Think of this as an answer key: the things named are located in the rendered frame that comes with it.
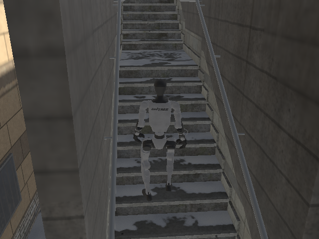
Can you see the robot left forearm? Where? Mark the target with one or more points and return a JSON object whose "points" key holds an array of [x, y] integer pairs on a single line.
{"points": [[137, 129]]}

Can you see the robot right forearm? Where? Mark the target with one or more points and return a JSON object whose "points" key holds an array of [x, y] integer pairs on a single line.
{"points": [[181, 132]]}

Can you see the robot left shin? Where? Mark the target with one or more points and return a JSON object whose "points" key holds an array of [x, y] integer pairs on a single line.
{"points": [[146, 177]]}

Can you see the robot shin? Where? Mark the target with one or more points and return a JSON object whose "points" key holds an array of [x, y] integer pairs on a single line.
{"points": [[146, 177], [169, 169]]}

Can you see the right robot upper arm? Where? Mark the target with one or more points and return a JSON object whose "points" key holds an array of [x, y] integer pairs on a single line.
{"points": [[177, 114]]}

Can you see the robot left hand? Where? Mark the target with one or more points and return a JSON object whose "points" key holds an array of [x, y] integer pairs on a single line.
{"points": [[136, 137]]}

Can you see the robot right hand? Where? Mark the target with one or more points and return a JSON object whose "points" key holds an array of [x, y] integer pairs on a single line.
{"points": [[181, 142]]}

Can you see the left robot upper arm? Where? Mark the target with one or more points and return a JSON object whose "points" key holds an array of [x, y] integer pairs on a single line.
{"points": [[142, 113]]}

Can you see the robot right shin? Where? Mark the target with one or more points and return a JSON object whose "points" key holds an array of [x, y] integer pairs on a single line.
{"points": [[169, 169]]}

